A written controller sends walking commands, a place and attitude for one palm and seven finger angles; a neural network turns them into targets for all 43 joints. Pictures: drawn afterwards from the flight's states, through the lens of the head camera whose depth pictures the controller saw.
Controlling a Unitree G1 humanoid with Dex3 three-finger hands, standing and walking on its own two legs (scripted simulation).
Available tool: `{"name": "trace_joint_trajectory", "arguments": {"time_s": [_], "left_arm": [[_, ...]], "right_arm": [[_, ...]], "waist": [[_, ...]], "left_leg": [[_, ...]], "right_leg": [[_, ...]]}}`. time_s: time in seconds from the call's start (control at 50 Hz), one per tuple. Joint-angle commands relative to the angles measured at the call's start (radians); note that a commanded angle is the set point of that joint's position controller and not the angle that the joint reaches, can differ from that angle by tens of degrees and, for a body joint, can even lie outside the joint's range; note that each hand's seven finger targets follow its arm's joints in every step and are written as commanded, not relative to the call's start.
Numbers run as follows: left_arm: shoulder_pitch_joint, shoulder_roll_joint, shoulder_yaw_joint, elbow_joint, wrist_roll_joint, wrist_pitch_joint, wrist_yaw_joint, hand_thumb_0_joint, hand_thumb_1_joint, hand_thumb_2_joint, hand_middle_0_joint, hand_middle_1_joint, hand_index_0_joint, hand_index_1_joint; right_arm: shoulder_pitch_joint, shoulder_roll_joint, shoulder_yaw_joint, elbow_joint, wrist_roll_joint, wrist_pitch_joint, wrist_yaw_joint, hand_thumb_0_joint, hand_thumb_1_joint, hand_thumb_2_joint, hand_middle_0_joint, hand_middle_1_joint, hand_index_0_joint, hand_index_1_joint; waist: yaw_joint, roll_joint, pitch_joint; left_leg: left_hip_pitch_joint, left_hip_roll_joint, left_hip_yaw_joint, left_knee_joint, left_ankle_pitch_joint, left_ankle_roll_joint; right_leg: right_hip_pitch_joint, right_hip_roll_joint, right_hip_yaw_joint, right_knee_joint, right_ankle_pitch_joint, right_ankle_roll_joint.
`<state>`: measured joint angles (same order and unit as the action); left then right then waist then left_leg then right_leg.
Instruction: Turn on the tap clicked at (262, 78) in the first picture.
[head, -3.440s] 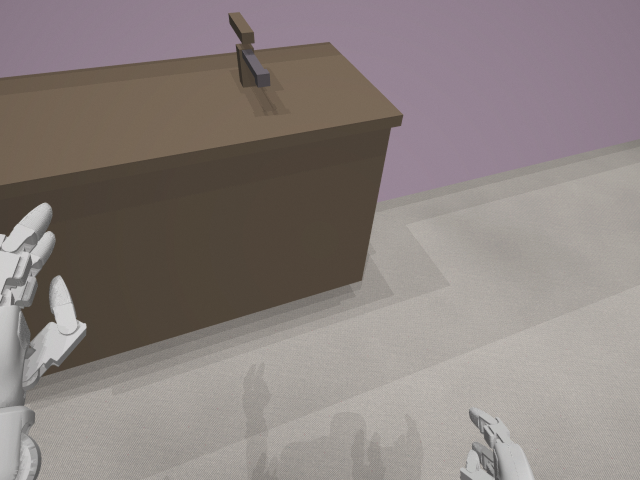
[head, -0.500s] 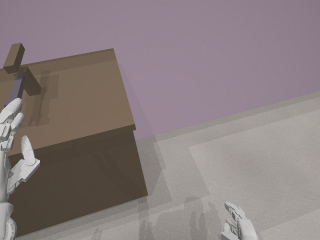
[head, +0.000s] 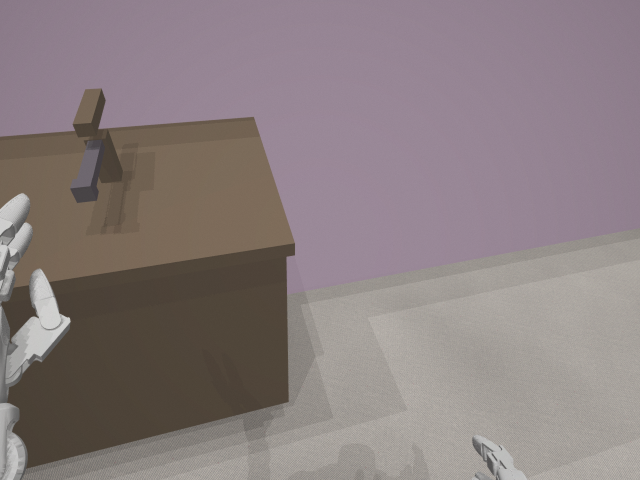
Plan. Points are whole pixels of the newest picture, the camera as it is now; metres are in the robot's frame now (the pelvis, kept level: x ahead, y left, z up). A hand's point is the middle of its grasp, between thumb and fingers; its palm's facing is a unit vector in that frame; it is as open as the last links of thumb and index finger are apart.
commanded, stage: come to a stop and stand still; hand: left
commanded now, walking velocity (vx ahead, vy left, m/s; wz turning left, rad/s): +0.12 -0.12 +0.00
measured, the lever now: (84, 190) +0.48 +0.41 +0.10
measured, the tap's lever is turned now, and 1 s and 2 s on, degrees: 0 0 0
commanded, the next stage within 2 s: look again from close up in 0.42 s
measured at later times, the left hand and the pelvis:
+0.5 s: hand (82, 353) +0.18 +0.24 +0.16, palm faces +0.43 -0.82 -0.37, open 7.4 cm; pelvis -0.03 -0.01 +0.00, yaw -1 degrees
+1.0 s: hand (58, 307) +0.23 +0.28 +0.16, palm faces +0.41 -0.84 -0.36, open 7.4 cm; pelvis -0.01 +0.02 +0.00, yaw -2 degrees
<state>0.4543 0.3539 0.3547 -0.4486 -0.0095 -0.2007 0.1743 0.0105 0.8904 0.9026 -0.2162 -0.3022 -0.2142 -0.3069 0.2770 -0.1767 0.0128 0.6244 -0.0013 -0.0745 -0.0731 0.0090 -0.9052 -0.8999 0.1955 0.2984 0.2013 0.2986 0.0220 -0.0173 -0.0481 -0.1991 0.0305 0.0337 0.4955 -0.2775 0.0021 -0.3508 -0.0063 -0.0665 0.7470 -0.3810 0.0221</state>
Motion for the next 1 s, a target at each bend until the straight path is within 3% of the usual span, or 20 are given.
{"name": "trace_joint_trajectory", "arguments": {"time_s": [0.0, 0.08, 0.12, 0.16, 0.2, 0.24, 0.28, 0.38, 0.42, 0.48, 0.5, 0.52, 0.54, 0.56, 0.66, 0.7, 0.74, 0.8, 0.86, 0.98], "left_arm": [[-0.195, 0.1, -0.017, -0.175, 0.006, -0.046, -0.007, 0.0, 0.9, 0.9, -0.2, -0.3, -0.2, -0.3], [-0.199, 0.141, 0.017, -0.194, 0.006, -0.038, -0.006, 0.0, 0.9, 0.9, -0.2, -0.3, -0.2, -0.3], [-0.158, 0.182, 0.062, -0.211, 0.004, -0.038, 0.002, 0.0, 0.9, 0.9, -0.2, -0.3, -0.2, -0.3], [-0.096, 0.207, 0.102, -0.212, -0.02, -0.021, -0.003, 0.0, 0.9, 0.9, -0.2, -0.3, -0.2, -0.3], [-0.018, 0.229, 0.147, -0.229, -0.033, -0.025, 0.0, 0.0, 0.9, 0.9, -0.2, -0.3, -0.2, -0.3], [0.01, 0.216, 0.161, -0.234, -0.034, -0.032, -0.001, 0.0, 0.9, 0.9, -0.2, -0.3, -0.2, -0.3], [0.029, 0.212, 0.163, -0.242, -0.032, -0.043, 0.005, 0.0, 0.9, 0.9, -0.2, -0.3, -0.2, -0.3], [-0.008, 0.161, 0.1, -0.219, -0.027, -0.048, 0.009, 0.0, 0.9, 0.9, -0.2, -0.3, -0.2, -0.3], [-0.047, 0.155, 0.076, -0.257, -0.022, -0.053, 0.008, 0.0, 0.9, 0.9, -0.2, -0.3, -0.2, -0.3], [-0.108, 0.151, 0.042, -0.267, -0.006, -0.064, 0.002, 0.0, 0.9, 0.9, -0.2, -0.3, -0.2, -0.3], [-0.989, 0.875, 0.622, -0.237, 0.11, -0.152, -0.004, 0.0, 0.9, 0.9, -0.2, -0.3, -0.2, -0.3], [-0.524, 0.288, 0.168, 0.174, 0.016, -0.092, -0.06, 0.0, 0.9, 0.9, -0.2, -0.3, -0.2, -0.3], [-0.501, 0.285, 0.164, -0.008, -0.018, -0.104, -0.055, 0.0, 0.9, 0.9, -0.2, -0.3, -0.2, -0.3], [-0.51, 0.189, 0.068, 0.078, -0.015, -0.115, -0.065, 0.0, 0.9, 0.9, -0.2, -0.3, -0.2, -0.3], [-0.1, 0.119, 0.032, -0.162, -0.044, -0.13, -0.079, 0.0, 0.9, 0.9, -0.2, -0.3, -0.2, -0.3], [-0.068, 0.185, 0.111, -0.184, -0.039, -0.127, -0.072, 0.0, 0.9, 0.9, -0.2, -0.3, -0.2, -0.3], [-0.074, 0.269, 0.211, -0.184, -0.04, -0.123, -0.062, 0.0, 0.9, 0.9, -0.2, -0.3, -0.2, -0.3], [-0.121, 0.241, 0.214, -0.193, -0.05, -0.122, -0.061, 0.0, 0.9, 0.9, -0.2, -0.3, -0.2, -0.3], [-0.192, 0.223, 0.176, -0.234, -0.047, -0.122, -0.062, 0.0, 0.9, 0.9, -0.2, -0.3, -0.2, -0.3], [-0.169, 0.133, 0.053, -0.251, -0.028, -0.091, -0.058, 0.0, 0.9, 0.9, -0.2, -0.3, -0.2, -0.3]], "right_arm": [[-0.121, -0.159, -0.048, -0.13, 0.001, -0.078, 0.002, 0.0, -0.9, -0.9, 0.2, 0.3, 0.2, 0.3], [-0.138, -0.153, -0.037, -0.13, -0.005, -0.07, 0.01, 0.0, -0.9, -0.9, 0.2, 0.3, 0.2, 0.3], [-0.138, -0.137, -0.037, -0.141, -0.005, -0.059, 0.015, 0.0, -0.9, -0.9, 0.2, 0.3, 0.2, 0.3], [-0.141, -0.12, -0.042, -0.15, 0.0, -0.047, 0.02, 0.0, -0.9, -0.9, 0.2, 0.3, 0.2, 0.3], [-0.172, -0.115, -0.043, -0.162, 0.002, -0.029, 0.016, 0.0, -0.9, -0.9, 0.2, 0.3, 0.2, 0.3], [-0.183, -0.103, -0.026, -0.164, -0.001, -0.016, 0.017, 0.0, -0.9, -0.9, 0.2, 0.3, 0.2, 0.3], [-0.178, -0.094, -0.016, -0.164, -0.001, -0.013, 0.009, 0.0, -0.9, -0.9, 0.2, 0.3, 0.2, 0.3], [-0.139, -0.128, -0.043, -0.158, -0.003, -0.029, -0.011, 0.0, -0.9, -0.9, 0.2, 0.3, 0.2, 0.3], [-0.139, -0.168, -0.061, -0.167, 0.002, -0.035, -0.013, 0.0, -0.9, -0.9, 0.2, 0.3, 0.2, 0.3], [-0.146, -0.149, -0.042, -0.153, -0.008, -0.051, -0.017, 0.0, -0.9, -0.9, 0.2, 0.3, 0.2, 0.3], [0.004, -0.181, -0.104, -0.095, -0.052, -0.136, 0.013, 0.0, -0.9, -0.9, 0.2, 0.3, 0.2, 0.3], [-0.081, -0.078, -0.042, -0.107, -0.002, -0.127, 0.035, 0.0, -0.9, -0.9, 0.2, 0.3, 0.2, 0.3], [-0.116, -0.122, -0.059, -0.17, 0.023, -0.123, 0.043, 0.0, -0.9, -0.9, 0.2, 0.3, 0.2, 0.3], [-0.105, -0.098, -0.042, -0.162, 0.023, -0.142, 0.045, 0.0, -0.9, -0.9, 0.2, 0.3, 0.2, 0.3], [-0.138, -0.143, -0.051, -0.199, 0.019, -0.144, 0.084, 0.0, -0.9, -0.9, 0.2, 0.3, 0.2, 0.3], [-0.161, -0.147, -0.039, -0.215, 0.017, -0.137, 0.081, 0.0, -0.9, -0.9, 0.2, 0.3, 0.2, 0.3], [-0.163, -0.147, -0.034, -0.225, 0.014, -0.129, 0.069, 0.0, -0.9, -0.9, 0.2, 0.3, 0.2, 0.3], [-0.15, -0.129, -0.027, -0.23, 0.007, -0.124, 0.053, 0.0, -0.9, -0.9, 0.2, 0.3, 0.2, 0.3], [-0.144, -0.136, -0.028, -0.213, -0.002, -0.136, 0.047, 0.0, -0.9, -0.9, 0.2, 0.3, 0.2, 0.3], [-0.13, -0.155, -0.046, -0.19, -0.002, -0.137, 0.059, 0.0, -0.9, -0.9, 0.2, 0.3, 0.2, 0.3]], "waist": [[-0.036, 0.221, 0.067], [-0.031, 0.195, -0.002], [-0.038, 0.085, -0.061], [-0.027, -0.139, -0.06], [-0.005, -0.135, -0.03], [-0.015, -0.059, -0.026], [-0.016, -0.098, -0.034], [-0.028, -0.006, -0.054], [-0.018, 0.132, -0.059], [-0.021, 0.255, 0.004], [0.063, 0.031, 0.142], [-0.013, -0.026, 0.035], [0.0, 0.045, 0.013], [-0.014, 0.013, 0.027], [0.016, 0.08, -0.043], [0.025, 0.074, -0.022], [0.026, 0.045, -0.006], [0.01, 0.048, -0.031], [0.0, 0.115, -0.075], [-0.013, 0.101, -0.108]], "left_leg": [[-0.037, 0.23, -0.177, -0.215, 0.121, 0.104], [-0.067, 0.191, -0.129, -0.111, 0.14, 0.063], [-0.143, 0.123, -0.048, 0.004, 0.08, 0.024], [-0.187, 0.0, 0.027, 0.16, -0.124, -0.016], [-0.278, 0.001, -0.017, 0.354, -0.187, -0.015], [-0.295, 0.021, -0.033, 0.351, -0.175, -0.017], [-0.241, 0.024, 0.014, 0.228, -0.119, -0.015], [0.02, 0.007, 0.041, -0.076, 0.075, 0.004], [0.077, 0.149, -0.108, -0.113, 0.241, 0.055], [-0.033, 0.253, -0.232, -0.197, 0.289, 0.106], [-0.311, 0.184, 0.022, 0.073, 0.165, 0.106], [-0.107, -0.015, -0.042, 0.175, 0.07, 0.016], [-0.059, -0.039, -0.017, 0.165, 0.016, 0.004], [-0.04, -0.031, 0.021, 0.106, -0.056, -0.003], [0.013, 0.051, -0.066, -0.115, 0.038, 0.033], [-0.097, 0.113, -0.12, -0.216, -0.05, 0.048], [-0.138, 0.118, -0.115, -0.24, -0.055, 0.042], [-0.087, 0.106, -0.082, -0.204, 0.034, 0.036], [0.003, 0.089, -0.044, -0.145, 0.152, 0.026], [0.06, 0.059, -0.039, -0.052, 0.18, 0.044]], "right_leg": [[-0.001, 0.01, -0.017, -0.111, -0.045, 0.003], [0.193, 0.003, -0.016, -0.365, 0.106, -0.01], [0.281, -0.096, 0.101, -0.363, 0.242, -0.06], [0.214, -0.235, 0.306, -0.452, 0.077, -0.135], [0.21, -0.311, 0.391, -0.504, 0.023, -0.204], [0.201, -0.305, 0.335, -0.479, 0.088, -0.206], [0.214, -0.26, 0.237, -0.452, 0.177, -0.187], [0.15, -0.17, 0.171, -0.338, 0.229, -0.097], [0.089, -0.075, 0.114, -0.239, 0.201, -0.041], [0.075, -0.035, 0.04, -0.103, -0.007, -0.012], [0.08, -0.149, 0.159, -0.313, 0.162, -0.042], [-0.002, -0.177, 0.309, -0.388, 0.22, -0.142], [0.02, -0.213, 0.38, -0.406, 0.285, -0.161], [0.015, -0.214, 0.342, -0.435, 0.175, -0.155], [0.13, -0.064, 0.131, -0.338, 0.089, -0.063], [0.197, -0.021, 0.063, -0.266, 0.106, -0.04], [0.223, -0.012, 0.046, -0.257, 0.124, -0.035], [0.219, -0.02, 0.046, -0.274, 0.199, -0.038], [0.207, -0.028, 0.05, -0.287, 0.276, -0.043], [0.178, -0.033, 0.066, -0.266, 0.317, -0.065]]}}
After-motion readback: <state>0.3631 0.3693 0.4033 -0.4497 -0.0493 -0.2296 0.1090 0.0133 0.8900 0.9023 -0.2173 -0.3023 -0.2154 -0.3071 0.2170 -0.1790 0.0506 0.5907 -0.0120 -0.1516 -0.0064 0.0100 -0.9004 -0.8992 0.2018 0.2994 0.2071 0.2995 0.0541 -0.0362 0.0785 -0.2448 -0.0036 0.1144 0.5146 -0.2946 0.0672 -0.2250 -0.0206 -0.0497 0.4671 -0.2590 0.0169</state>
